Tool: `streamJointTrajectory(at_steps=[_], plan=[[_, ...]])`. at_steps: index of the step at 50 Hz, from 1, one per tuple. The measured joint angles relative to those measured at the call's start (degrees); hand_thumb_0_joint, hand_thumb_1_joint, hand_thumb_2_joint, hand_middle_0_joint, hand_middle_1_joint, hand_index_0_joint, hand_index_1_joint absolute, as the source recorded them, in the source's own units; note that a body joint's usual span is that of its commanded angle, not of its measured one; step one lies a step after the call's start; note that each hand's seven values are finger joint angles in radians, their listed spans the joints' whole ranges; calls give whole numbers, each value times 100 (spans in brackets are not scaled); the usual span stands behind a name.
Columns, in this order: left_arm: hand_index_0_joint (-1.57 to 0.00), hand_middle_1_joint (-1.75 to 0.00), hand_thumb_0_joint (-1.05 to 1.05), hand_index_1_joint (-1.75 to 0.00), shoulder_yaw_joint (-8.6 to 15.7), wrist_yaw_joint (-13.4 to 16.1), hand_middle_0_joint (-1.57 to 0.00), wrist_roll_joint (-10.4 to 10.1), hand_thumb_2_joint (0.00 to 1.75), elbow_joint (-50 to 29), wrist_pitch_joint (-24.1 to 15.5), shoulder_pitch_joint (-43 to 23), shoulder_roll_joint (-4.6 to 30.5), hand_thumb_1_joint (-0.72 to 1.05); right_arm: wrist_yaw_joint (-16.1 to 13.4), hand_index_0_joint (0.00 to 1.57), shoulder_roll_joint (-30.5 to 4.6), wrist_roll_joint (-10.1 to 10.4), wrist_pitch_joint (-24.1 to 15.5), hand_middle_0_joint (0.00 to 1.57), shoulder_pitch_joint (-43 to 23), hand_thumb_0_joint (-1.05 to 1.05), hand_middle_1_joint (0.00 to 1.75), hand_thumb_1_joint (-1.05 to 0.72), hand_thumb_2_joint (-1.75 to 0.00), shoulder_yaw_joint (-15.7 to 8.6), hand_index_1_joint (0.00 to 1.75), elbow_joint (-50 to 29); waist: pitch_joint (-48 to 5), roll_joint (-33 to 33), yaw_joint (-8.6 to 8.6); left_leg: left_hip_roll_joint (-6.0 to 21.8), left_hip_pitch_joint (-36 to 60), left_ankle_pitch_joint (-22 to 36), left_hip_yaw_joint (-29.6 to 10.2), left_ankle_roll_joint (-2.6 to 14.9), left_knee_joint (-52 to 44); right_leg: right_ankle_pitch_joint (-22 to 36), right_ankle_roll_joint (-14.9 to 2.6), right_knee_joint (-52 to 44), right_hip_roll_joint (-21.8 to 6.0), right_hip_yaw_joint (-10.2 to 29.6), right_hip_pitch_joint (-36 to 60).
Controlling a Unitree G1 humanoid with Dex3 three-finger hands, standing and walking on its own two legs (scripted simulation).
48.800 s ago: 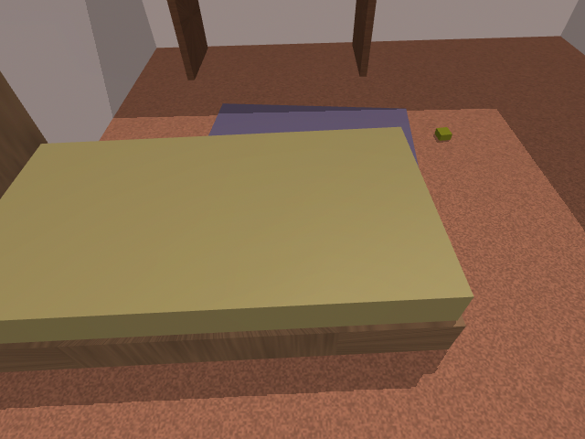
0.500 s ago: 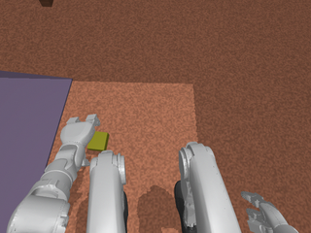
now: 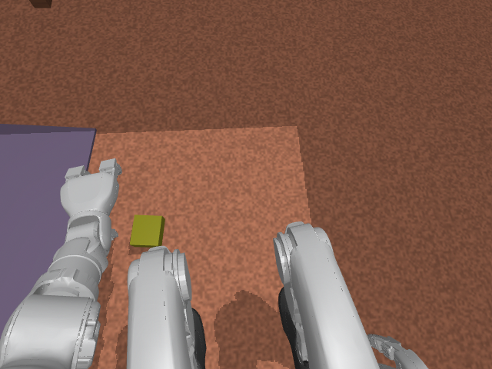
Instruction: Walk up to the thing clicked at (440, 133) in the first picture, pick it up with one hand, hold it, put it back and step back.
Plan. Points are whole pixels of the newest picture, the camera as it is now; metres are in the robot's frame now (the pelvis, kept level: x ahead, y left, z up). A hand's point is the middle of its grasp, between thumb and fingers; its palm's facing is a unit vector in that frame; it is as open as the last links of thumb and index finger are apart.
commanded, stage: home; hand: left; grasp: from above
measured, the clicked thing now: (148, 231) +0.41 +0.21 -0.34
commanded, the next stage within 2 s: none
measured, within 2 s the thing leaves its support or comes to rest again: neither
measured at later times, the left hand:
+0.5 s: hand (52, 297) +0.26 +0.21 +0.07, palm faces -0.24 -0.66 -0.71, open 7.7 cm
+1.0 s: hand out of the picture +0.22 +0.20 +0.29, palm faces +0.13 -0.96 -0.26, open 7.4 cm
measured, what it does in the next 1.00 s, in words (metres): rises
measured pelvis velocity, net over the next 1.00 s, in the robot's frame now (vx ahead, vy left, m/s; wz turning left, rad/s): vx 0.07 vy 0.00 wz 0.09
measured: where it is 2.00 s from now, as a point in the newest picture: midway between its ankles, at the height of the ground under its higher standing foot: (249, 362)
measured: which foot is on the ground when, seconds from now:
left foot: down 0.00-1.00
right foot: down 0.00-1.00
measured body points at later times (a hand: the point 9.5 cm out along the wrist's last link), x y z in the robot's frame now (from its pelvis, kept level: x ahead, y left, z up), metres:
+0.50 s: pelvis +0.00 -0.01 +0.17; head +0.12 +0.01 +0.61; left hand +0.27 +0.24 +0.11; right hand +0.23 -0.26 +0.08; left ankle +0.08 +0.13 -0.33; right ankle +0.10 -0.13 -0.33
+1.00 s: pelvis +0.07 +0.00 +0.34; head +0.09 +0.01 +0.78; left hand +0.22 +0.25 +0.31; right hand +0.23 -0.23 +0.26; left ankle +0.07 +0.13 -0.33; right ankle +0.09 -0.13 -0.33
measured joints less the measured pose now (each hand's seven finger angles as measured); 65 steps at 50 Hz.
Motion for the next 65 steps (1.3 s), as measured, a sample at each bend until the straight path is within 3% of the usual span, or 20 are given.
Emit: streamJointTrajectory(at_steps=[4, 10, 15, 21, 30, 38, 42, 48, 52, 57, 65], plan=[[-27, -72, 0, -74, -193, -527, -28, -460, 89, -630, 137, 434, -245, -20, -59, 20, -15, 252, 158, 20, 184, 0, 30, -91, -90, 73, 30, -223, -105, 49, 157, 56, 491, -34, 84, 26, -458, -15, 15, -415, 13, 54, 431], [-23, -58, 0, -59, -180, -1173, -25, -1133, 91, -2428, 161, 1616, -523, 12, -315, 20, -144, 519, 333, 20, 263, 0, 30, -90, -90, 7, 30, -646, -184, -64, 333, 59, 1166, 109, 83, -30, -1185, 98, -75, -1094, -24, 13, 1087], [-22, -43, 0, -44, -251, -1411, -23, -1764, 89, -3657, 349, 2626, -643, 45, -664, 20, -255, 654, 386, 20, 84, 0, 30, -91, -90, -116, 30, -888, -284, -216, 466, 45, 1847, 244, 72, -68, -1836, 197, -137, -1710, -65, -29, 1774], [-21, -35, 0, -35, -373, -1617, -22, -2726, 89, -4565, 781, 3529, -669, 74, -1023, 20, -256, 772, 231, 20, -312, 0, 30, -91, -90, -119, 30, -1089, -341, -322, 566, 53, 2834, 376, 85, -83, -2647, 307, -171, -2503, -88, -51, 2766], [-21, -31, 1, -31, -447, -2007, -21, -4257, 90, -5793, 1357, 4704, -778, 87, -1334, 20, -12, 912, -111, 20, -494, 0, 30, -91, -90, 192, 30, -1444, -266, -325, 573, 54, 4409, 559, 115, -61, -3909, 470, -166, -3771, -123, -70, 4370], [-21, -30, 1, -30, -211, -2157, -21, -5423, 90, -6728, 1759, 5671, -956, 89, -1558, 20, 196, 935, -276, 20, 21, 0, 30, -91, -90, 430, 30, -1612, -179, -277, 529, 67, 5802, 749, 137, -33, -5101, 665, -157, -4997, -136, -89, 5790], [-21, -30, 1, -30, -89, -2239, -21, -5883, 90, -7102, 1991, 6096, -1032, 90, -1698, 20, 213, 926, -312, 20, 374, 1, 30, -91, -90, 495, 30, -1631, -132, -224, 504, 80, 6552, 860, 151, -10, -5712, 794, -143, -5643, -133, -94, 6559], [-20, -30, 1, -30, 123, -2355, -20, -6426, 90, -7768, 2461, 6735, -1184, 90, -1932, 20, 165, 926, -399, 20, 889, 1, 30, -90, -90, 545, 30, -1740, -91, -145, 470, 107, 7649, 1074, 170, 20, -6639, 1051, -119, -6646, -118, -100, 7689], [-20, -30, 1, -30, 261, -2429, -20, -6644, 90, -8072, 2657, 7032, -1252, 90, -2062, 20, 128, 908, -518, 20, 1082, 1, 30, -90, -90, 553, 30, -1828, -120, -119, 456, 111, 8145, 1186, 174, 34, -7073, 1181, -113, -7119, -117, -108, 8206], [-20, -30, 1, -30, 361, -2577, -20, -6747, 90, -8149, 2799, 7145, -1261, 91, -2134, 20, 104, 857, -684, 20, 1075, 1, 30, -90, -90, 532, 30, -1886, -126, -140, 468, 107, 8445, 1237, 170, 40, -7295, 1236, -108, -7359, -123, -119, 8520], [-20, -30, 1, -30, 329, -2749, -20, -6708, 90, -7949, 2772, 7029, -1271, 91, -2130, 20, 77, 779, -909, 20, 874, 1, 30, -90, -90, 491, 30, -1883, -16, -209, 525, 91, 8583, 1255, 149, 36, -7341, 1242, -107, -7403, -138, -140, 8669]])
